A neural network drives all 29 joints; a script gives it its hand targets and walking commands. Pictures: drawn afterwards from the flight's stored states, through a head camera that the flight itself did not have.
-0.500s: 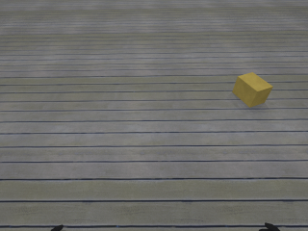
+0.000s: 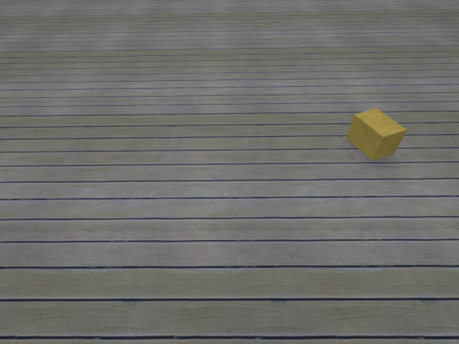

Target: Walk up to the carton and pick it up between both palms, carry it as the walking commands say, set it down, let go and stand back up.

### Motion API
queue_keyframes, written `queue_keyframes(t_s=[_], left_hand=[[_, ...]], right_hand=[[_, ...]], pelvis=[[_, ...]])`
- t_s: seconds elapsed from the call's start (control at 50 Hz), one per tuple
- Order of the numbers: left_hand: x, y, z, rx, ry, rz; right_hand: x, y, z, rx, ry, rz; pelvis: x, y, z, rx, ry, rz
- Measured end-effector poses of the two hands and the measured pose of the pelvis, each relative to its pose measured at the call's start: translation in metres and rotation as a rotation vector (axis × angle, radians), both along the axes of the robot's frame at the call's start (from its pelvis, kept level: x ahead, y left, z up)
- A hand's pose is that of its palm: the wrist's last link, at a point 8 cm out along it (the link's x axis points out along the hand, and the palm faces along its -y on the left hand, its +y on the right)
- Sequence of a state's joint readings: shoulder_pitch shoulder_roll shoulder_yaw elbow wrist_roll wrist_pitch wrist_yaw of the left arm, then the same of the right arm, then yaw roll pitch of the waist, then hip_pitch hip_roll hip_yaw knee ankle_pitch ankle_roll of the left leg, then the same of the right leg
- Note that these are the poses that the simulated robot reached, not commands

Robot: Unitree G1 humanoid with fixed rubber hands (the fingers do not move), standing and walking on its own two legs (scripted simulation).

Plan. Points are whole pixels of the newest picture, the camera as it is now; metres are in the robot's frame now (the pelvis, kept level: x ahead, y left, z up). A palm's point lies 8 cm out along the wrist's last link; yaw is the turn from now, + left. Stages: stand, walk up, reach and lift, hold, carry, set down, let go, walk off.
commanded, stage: stand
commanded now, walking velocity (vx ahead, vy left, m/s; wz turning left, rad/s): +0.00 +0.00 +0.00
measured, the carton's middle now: (374, 133) +1.55 -0.93 -0.68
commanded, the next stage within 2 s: walk up in 0.06 s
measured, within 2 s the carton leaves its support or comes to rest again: neither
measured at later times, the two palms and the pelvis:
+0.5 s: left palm (142, 337) +0.19 +0.19 -0.12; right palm out of the picture +0.00 -0.37 -0.11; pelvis +0.04 -0.06 +0.00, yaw -9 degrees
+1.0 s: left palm (202, 289) +0.29 +0.09 -0.13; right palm (436, 242) +0.39 -0.46 -0.11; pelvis +0.28 -0.18 -0.01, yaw -22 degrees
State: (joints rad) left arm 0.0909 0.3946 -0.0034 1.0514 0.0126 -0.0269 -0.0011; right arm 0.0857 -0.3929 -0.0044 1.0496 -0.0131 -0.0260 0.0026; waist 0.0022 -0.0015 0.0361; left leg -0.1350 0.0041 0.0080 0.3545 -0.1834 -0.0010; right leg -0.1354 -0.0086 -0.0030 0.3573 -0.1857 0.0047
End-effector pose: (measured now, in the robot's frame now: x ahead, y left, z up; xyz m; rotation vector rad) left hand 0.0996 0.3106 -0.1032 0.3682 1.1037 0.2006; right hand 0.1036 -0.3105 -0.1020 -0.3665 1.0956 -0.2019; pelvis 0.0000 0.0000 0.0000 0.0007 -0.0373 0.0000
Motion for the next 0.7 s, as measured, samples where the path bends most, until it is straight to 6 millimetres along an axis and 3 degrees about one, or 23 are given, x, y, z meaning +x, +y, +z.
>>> queue_keyframes(t_s=[0.24,0.32,0.4,0.46,0.56,0.62,0.66,0.7], left_hand=[[0.002,0.001,0.0,0.003,0.007,0.004],[0.018,-0.011,0.001,-0.063,0.023,-0.008],[0.049,-0.048,-0.005,-0.134,0.011,-0.085],[0.074,-0.087,-0.011,-0.178,0.013,-0.138],[0.127,-0.164,-0.02,-0.182,-0.015,-0.234],[0.149,-0.195,-0.033,-0.134,-0.037,-0.259],[0.142,-0.206,-0.035,-0.118,0.002,-0.243],[0.128,-0.211,-0.03,-0.105,0.068,-0.215]], right_hand=[[0.001,-0.001,0.0,-0.002,0.008,-0.004],[-0.021,-0.014,0.003,-0.041,0.025,-0.103],[-0.061,-0.034,0.005,-0.051,0.07,-0.198],[-0.089,-0.05,0.002,-0.039,0.111,-0.26],[-0.107,-0.082,-0.022,0.033,0.166,-0.34],[-0.095,-0.107,-0.049,0.069,0.178,-0.342],[-0.062,-0.116,-0.052,0.091,0.132,-0.313],[-0.014,-0.12,-0.046,0.12,0.043,-0.282]], pelvis=[[0.003,0.0,0.001,0.0,0.002,0.0],[0.004,-0.008,0.002,-0.025,0.037,-0.038],[0.013,-0.027,0.002,-0.033,0.031,-0.093],[0.027,-0.047,0.001,-0.034,0.024,-0.13],[0.06,-0.093,-0.012,-0.006,0.035,-0.195],[0.079,-0.124,-0.032,0.009,0.047,-0.229],[0.091,-0.136,-0.03,0.01,0.053,-0.243],[0.107,-0.145,-0.021,0.009,0.053,-0.264]])
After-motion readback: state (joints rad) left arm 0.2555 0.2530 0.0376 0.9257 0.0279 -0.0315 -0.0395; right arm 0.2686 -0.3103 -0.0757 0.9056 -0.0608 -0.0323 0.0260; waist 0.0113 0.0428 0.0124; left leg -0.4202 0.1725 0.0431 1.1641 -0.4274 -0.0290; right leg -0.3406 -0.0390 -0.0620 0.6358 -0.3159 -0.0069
